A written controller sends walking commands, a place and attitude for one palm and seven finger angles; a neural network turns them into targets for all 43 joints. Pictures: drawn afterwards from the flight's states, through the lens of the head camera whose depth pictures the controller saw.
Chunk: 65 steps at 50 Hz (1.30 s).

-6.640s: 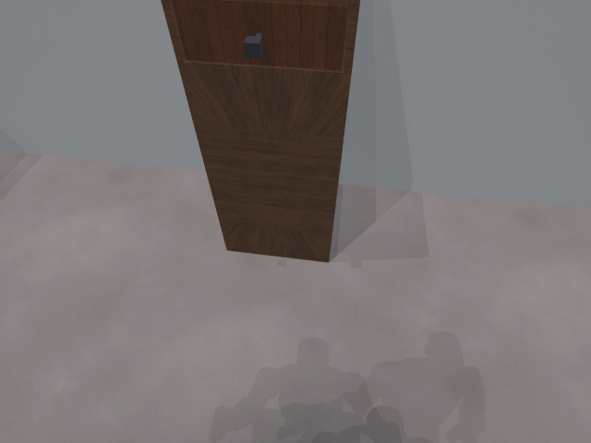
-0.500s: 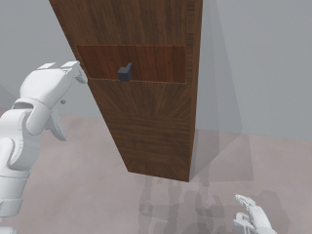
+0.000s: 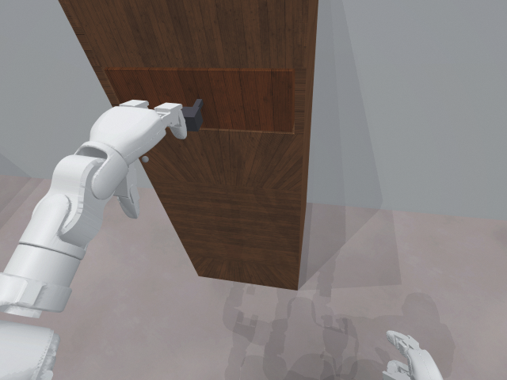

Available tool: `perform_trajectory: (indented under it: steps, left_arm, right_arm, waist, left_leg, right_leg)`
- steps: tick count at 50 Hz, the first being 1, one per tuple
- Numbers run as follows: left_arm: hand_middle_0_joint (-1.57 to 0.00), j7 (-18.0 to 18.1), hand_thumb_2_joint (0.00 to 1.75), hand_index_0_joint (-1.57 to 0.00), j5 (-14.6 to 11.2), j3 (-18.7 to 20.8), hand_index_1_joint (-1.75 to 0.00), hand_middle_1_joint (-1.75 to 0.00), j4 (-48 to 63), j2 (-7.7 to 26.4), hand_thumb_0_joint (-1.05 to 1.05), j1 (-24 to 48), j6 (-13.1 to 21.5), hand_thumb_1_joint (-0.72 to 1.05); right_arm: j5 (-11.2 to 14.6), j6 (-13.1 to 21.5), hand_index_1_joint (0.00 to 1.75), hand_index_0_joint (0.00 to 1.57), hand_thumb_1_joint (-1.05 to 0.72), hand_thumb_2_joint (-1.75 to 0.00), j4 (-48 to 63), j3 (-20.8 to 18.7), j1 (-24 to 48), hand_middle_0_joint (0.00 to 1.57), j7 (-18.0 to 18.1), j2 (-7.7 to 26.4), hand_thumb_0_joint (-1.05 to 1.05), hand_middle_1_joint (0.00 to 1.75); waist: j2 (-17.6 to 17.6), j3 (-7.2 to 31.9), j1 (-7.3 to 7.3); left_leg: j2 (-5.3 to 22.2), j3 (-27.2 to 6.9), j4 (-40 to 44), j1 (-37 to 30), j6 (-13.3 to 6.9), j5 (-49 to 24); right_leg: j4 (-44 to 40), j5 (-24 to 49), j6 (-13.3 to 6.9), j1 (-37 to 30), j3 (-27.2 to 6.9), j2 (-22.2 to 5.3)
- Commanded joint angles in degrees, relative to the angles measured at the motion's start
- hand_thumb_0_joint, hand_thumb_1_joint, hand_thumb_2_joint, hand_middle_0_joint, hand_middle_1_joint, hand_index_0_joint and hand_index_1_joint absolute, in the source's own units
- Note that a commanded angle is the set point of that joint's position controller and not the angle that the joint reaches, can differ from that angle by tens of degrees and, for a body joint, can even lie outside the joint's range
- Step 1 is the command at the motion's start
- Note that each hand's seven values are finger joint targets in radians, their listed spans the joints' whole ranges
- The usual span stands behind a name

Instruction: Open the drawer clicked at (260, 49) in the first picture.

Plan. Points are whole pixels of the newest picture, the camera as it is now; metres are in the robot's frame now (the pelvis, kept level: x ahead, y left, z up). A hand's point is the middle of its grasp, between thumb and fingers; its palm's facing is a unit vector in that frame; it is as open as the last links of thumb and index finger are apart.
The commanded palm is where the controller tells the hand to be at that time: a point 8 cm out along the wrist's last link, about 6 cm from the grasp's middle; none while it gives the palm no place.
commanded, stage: move the hooked fingers above the handle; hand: left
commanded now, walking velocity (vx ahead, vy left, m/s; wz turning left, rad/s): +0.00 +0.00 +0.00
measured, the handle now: (193, 113) +0.57 +0.18 +0.12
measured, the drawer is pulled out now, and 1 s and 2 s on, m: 0.00 0.00 0.00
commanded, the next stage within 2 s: none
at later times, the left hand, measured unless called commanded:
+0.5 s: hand (168, 145) +0.43 +0.18 +0.16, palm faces -0.08 -0.01 -1.00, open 13.8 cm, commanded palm +0.43 +0.22 +0.25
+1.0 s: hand (185, 106) +0.51 +0.17 +0.18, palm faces -0.01 -0.06 -1.00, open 13.8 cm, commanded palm +0.51 +0.20 +0.24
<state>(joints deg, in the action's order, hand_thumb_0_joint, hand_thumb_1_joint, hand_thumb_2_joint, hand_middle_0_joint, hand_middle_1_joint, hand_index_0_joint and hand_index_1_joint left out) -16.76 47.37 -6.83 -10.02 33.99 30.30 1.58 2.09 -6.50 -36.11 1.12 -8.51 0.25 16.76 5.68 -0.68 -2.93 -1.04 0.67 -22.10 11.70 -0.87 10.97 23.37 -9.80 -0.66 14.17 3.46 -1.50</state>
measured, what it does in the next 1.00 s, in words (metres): stands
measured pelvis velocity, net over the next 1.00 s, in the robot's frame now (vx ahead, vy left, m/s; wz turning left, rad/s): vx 0.05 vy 0.01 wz -0.01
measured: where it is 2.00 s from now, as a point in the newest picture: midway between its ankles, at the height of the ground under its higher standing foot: outside the picture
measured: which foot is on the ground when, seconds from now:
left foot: down 0.00-1.00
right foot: down 0.00-1.00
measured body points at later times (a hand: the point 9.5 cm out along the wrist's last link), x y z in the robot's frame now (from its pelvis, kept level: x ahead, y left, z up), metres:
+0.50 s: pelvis +0.03 +0.01 +0.00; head +0.06 -0.02 +0.45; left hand +0.43 +0.18 +0.21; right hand +0.20 -0.23 -0.12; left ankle +0.01 +0.11 -0.74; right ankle +0.03 -0.11 -0.74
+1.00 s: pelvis +0.05 +0.01 +0.00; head +0.09 -0.01 +0.44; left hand +0.50 +0.17 +0.24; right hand +0.15 -0.25 -0.14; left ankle +0.01 +0.11 -0.74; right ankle +0.03 -0.11 -0.74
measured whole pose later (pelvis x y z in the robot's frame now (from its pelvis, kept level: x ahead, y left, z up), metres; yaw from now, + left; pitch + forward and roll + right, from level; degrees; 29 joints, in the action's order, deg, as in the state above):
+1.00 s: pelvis +0.05 +0.01 +0.00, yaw -1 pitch +8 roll +0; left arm -11.5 47.8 -9.9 -33.2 30.9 51.6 7.7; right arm 2.6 -8.9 -38.0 -0.5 -13.3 2.4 15.9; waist 3.2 2.8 0.1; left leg -1.3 1.3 -25.7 17.6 -1.6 15.8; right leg 26.2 -14.0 0.3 19.9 2.7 -1.8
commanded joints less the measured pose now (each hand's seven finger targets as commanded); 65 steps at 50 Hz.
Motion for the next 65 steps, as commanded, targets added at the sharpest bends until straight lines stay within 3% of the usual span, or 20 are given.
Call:
perform_trajectory:
  steps: [1,3,8,12,13,17,18,23,28,31,34,38,42,45,49,51,56,58,62,65]
  left_arm:
    - [-0.3,6.15,0.3,-0.3,-2.32,18.37,-1.2,-1.2,9.87,20.6,0.0,27.61,4.1,-0.5]
    - [-0.3,9.16,0.3,-0.3,-2.44,21.99,-1.2,-1.2,6.41,22.86,0.0,26.8,3.71,-0.5]
    - [-0.3,12.68,0.3,-0.3,1.15,16.55,-1.2,-1.2,-2.17,17.47,0.0,25.49,-2.69,-0.5]
    - [-0.3,8.17,0.3,-0.3,4.29,7.0,-1.2,-1.2,-0.93,11.4,0.0,25.63,-7.91,-0.5]
    - [-0.3,6.29,0.3,-0.3,3.85,2.66,-1.2,-1.2,0.47,7.06,0.0,26.35,-8.21,-0.5]
    - [-0.3,1.4,0.3,-0.3,2.17,0.47,-1.2,-1.2,3.95,7.58,0.0,32.03,-5.11,-0.5]
    - [-0.3,1.04,0.3,-0.3,1.24,0.4,-1.2,-1.2,5.2,7.93,0.0,35.28,-3.17,-0.5]
    - [-0.3,6.52,0.3,-0.3,-0.7,12.9,-1.2,-1.2,7.38,19.34,0.0,43.6,5.65,-0.5]
    - [-0.3,14.68,0.3,-0.3,0.7,16.04,-1.2,-1.2,-8.42,18.98,0.0,42.82,3.13,-0.5]
    - [-0.3,15.14,0.3,-0.3,4.39,10.38,-1.2,-1.2,-16.53,14.67,0.0,41.57,-3.34,-0.5]
    - [-0.3,10.72,0.3,-0.3,7.34,2.6,-1.2,-1.2,-21.34,9.5,0.0,39.72,-8.96,-0.5]
    - [-0.3,2.21,0.3,-0.3,5.02,-7.16,-1.2,-1.2,-11.92,-0.18,0.0,43.35,-7.72,-0.5]
    - [-0.3,-0.67,0.3,-0.3,0.54,-1.04,-1.2,-1.2,-2.45,6.96,0.0,49.85,1.7,-0.5]
    - [-0.3,4.58,0.3,-0.3,-1.25,9.17,-1.2,-1.2,-4.46,15.56,0.0,53.93,7.63,-0.5]
    - [-0.3,12.15,0.3,-0.3,1.54,9.19,-1.2,-1.2,-23.89,14.19,0.0,52.1,4.02,-0.5]
    - [-0.3,15.03,0.3,-0.3,4.22,8.67,-1.2,-1.2,-29.87,14.65,0.0,52.32,0.79,-0.5]
    - [-0.3,13.97,0.3,-0.3,10.88,6.57,-1.2,-1.2,-29.77,15.98,0.0,56.06,-3.09,-0.5]
    - [-0.3,11.41,0.3,-0.3,9.72,5.75,-1.2,-1.2,-29.48,13.16,0.0,51.85,-2.72,-0.5]
    - [-0.3,7.99,0.3,-0.3,6.58,3.38,-1.2,-1.2,-33.95,11.42,0.0,49.55,-2.08,-0.5]
    - [-0.3,7.84,0.3,-0.3,6.63,6.07,-1.2,-1.2,-25.28,15.59,0.0,55.87,3.41,-0.5]
  right_arm:
    - [-0.57,2.75,0.3,0.2,-0.9,-0.9,7.87,-2.0,5.44,0.2,0.74,5.55,0.0,0.3]
    - [-0.79,2.18,0.3,0.2,-0.9,-0.9,7.32,-2.15,5.2,0.2,0.53,5.57,0.0,0.3]
    - [-0.21,0.15,0.3,0.2,-0.9,-0.9,6.98,-2.38,6.19,0.2,-0.47,5.97,0.0,0.3]
    - [0.74,-1.2,0.3,0.2,-0.9,-0.9,8.62,-2.63,6.65,0.2,-0.95,6.68,0.0,0.3]
    - [1.11,-1.2,0.3,0.2,-0.9,-0.9,9.53,-2.82,6.87,0.2,-0.88,6.45,0.0,0.3]
    - [1.35,-0.68,0.3,0.2,-0.9,-0.9,9.4,-2.71,5.0,0.2,0.66,6.51,0.0,0.3]
    - [1.3,-0.24,0.3,0.2,-0.9,-0.9,8.97,-2.65,4.36,0.2,1.12,6.42,0.0,0.3]
    - [-0.34,1.69,0.3,0.2,-0.9,-0.9,6.66,-2.79,0.6,0.2,2.37,5.9,0.0,0.3]
    - [-0.39,0.43,0.3,0.2,-0.9,-0.9,4.17,-2.4,-0.28,0.2,1.52,4.96,0.0,0.3]
    - [-0.43,-1.02,0.3,0.2,-0.9,-0.9,3.7,-2.45,0.38,0.2,0.2,5.57,0.0,0.3]
    - [0.34,-3.08,0.3,0.2,-0.9,-0.9,4.58,-2.71,0.49,0.2,-0.24,6.86,0.0,0.3]
    - [1.11,-3.28,0.3,0.2,-0.9,-0.9,7.45,-3.8,0.43,0.2,0.37,7.05,0.0,0.3]
    - [0.7,-1.7,0.3,0.2,-0.9,-0.9,6.62,-3.85,-1.38,0.2,2.28,6.4,0.0,0.3]
    - [0.0,-0.5,0.3,0.2,-0.9,-0.9,4.71,-4.24,-5.07,0.2,2.93,5.8,0.0,0.3]
    - [0.37,-1.2,0.3,0.2,-0.9,-0.9,1.69,-3.41,-7.21,0.2,2.35,6.09,0.0,0.3]
    - [0.23,-1.61,0.3,0.2,-0.9,-0.9,1.12,-3.24,-7.25,0.2,1.85,6.43,0.0,0.3]
    - [-0.6,-3.06,0.3,0.2,-0.9,-0.9,3.35,-3.98,-7.05,0.2,1.29,6.64,0.0,0.3]
    - [-0.26,-3.75,0.3,0.2,-0.9,-0.9,4.03,-4.59,-7.18,0.2,1.16,6.45,0.0,0.3]
    - [1.01,-4.23,0.3,0.2,-0.9,-0.9,4.66,-3.98,-5.92,0.2,2.75,7.41,0.0,0.3]
    - [0.8,-3.27,0.3,0.2,-0.9,-0.9,5.5,-4.45,-6.7,0.2,3.73,6.94,0.0,0.3]
  waist:
    - [-4.91,19.95,-1.21]
    - [-4.72,19.39,-2.74]
    - [-5.81,19.08,-2.76]
    - [-5.88,21.26,-0.29]
    - [-6.88,21.52,0.88]
    - [-8.44,20.19,3.46]
    - [-7.84,19.21,4.2]
    - [-1.12,26.46,1.74]
    - [-3.26,23.77,0.1]
    - [-3.1,23.75,0.23]
    - [-5.92,24.27,2.31]
    - [-9.84,26.0,6.35]
    - [-5.76,28.41,6.01]
    - [-3.37,28.57,4.13]
    - [-5.89,19.67,4.06]
    - [-5.8,20.13,3.81]
    - [-3.44,35.93,3.73]
    - [-6.35,34.12,4.07]
    - [-12.7,19.86,5.95]
    - [-7.8,25.24,5.56]
  left_leg:
    - [-0.96,-0.63,2.41,-1.66,-0.42,-12.79]
    - [-0.72,-0.38,2.36,-0.23,-0.06,-14.69]
    - [-0.04,1.41,2.45,1.38,0.44,-15.42]
    - [0.02,1.57,1.5,-0.58,-0.22,-16.42]
    - [-0.29,1.38,1.06,-2.02,-0.58,-16.39]
    - [-0.77,0.26,0.89,-4.87,-1.74,-13.35]
    - [-0.76,-0.14,0.77,-5.46,-1.67,-13.12]
    - [-1.28,-1.26,-1.13,-8.09,-0.27,-21.81]
    - [-0.36,0.13,-1.27,-1.54,0.97,-24.33]
    - [0.25,0.89,-1.22,0.02,1.29,-25.02]
    - [0.5,1.47,-1.55,0.34,0.57,-23.92]
    - [-0.18,-0.25,-2.9,-5.66,-1.49,-24.83]
    - [-0.8,-1.54,-3.92,-9.69,-1.94,-26.48]
    - [-0.51,-1.98,-4.55,-9.21,-0.53,-28.96]
    - [-0.25,-0.44,-3.3,1.4,0.54,-23.05]
    - [-0.12,0.25,-2.84,4.13,0.71,-20.2]
    - [0.26,1.57,-5.36,1.11,-0.56,-26.87]
    - [0.49,1.33,-5.65,0.46,-1.08,-28.71]
    - [0.09,1.95,-2.57,6.29,-1.85,-11.79]
    - [-0.53,1.28,-3.0,3.88,-2.28,-11.55]
  right_leg:
    - [-1.34,9.37,-1.41,-12.41,-1.68,0.37]
    - [-0.99,10.0,-1.63,-13.05,-1.65,0.47]
    - [-0.16,10.44,-1.69,-12.12,-2.19,0.49]
    - [0.05,12.45,-1.51,-10.77,-2.39,0.38]
    - [-0.31,12.68,-1.45,-10.04,-2.41,0.55]
    - [-1.16,10.95,-0.91,-6.72,-2.16,0.78]
    - [-1.4,9.99,-1.0,-5.55,-1.89,0.84]
    - [0.32,14.46,-1.9,-7.82,-1.5,1.43]
    - [1.63,16.42,-1.97,-8.55,-0.67,1.48]
    - [2.45,16.81,-2.06,-7.5,-0.82,1.35]
    - [2.12,17.96,-1.77,-7.27,-1.25,1.07]
    - [1.77,18.97,-1.11,-4.65,-1.64,1.39]
    - [2.37,18.63,-0.96,-3.93,-2.35,1.2]
    - [2.68,17.9,-1.64,-3.11,-1.72,1.99]
    - [2.91,15.4,-1.91,-0.44,-0.55,2.37]
    - [3.24,13.72,-2.03,-0.68,-0.77,2.31]
    - [5.78,22.78,-1.55,-9.08,-2.93,1.29]
    - [5.13,23.06,-1.33,-8.1,-2.6,1.5]
    - [1.95,13.73,-0.56,-3.95,-2.52,1.22]
    - [2.46,12.97,-0.82,-5.89,-3.87,1.11]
